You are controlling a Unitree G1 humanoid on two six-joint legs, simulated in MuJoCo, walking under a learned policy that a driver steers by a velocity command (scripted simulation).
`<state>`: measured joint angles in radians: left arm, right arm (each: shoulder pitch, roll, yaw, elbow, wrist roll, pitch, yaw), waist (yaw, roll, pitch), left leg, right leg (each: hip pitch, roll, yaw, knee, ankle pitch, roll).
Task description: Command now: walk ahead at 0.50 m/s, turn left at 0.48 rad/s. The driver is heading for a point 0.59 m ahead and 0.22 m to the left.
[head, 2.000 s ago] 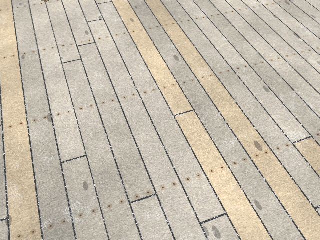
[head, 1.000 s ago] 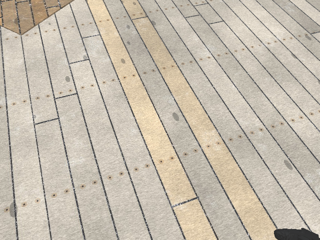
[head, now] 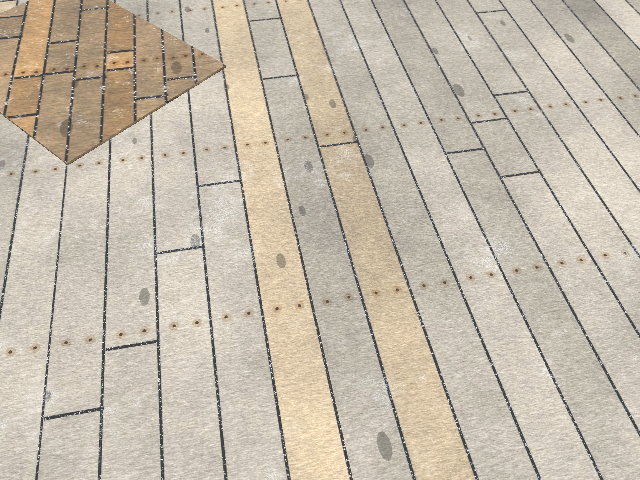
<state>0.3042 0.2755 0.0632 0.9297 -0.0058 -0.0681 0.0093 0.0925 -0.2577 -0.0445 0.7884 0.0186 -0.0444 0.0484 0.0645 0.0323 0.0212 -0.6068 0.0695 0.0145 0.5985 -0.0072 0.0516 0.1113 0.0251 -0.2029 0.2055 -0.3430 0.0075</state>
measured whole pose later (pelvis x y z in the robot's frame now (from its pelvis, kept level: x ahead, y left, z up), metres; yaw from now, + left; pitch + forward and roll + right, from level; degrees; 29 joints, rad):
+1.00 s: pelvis +0.53 +0.10 +0.00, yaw +30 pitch +2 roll -2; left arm 0.31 0.29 0.07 0.90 -0.03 -0.06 0.01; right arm 0.07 -0.27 -0.06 0.61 0.00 -0.04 0.03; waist 0.08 0.03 0.05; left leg -0.48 0.02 -0.01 0.50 0.02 0.06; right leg -0.02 -0.02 -0.16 0.40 -0.39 0.03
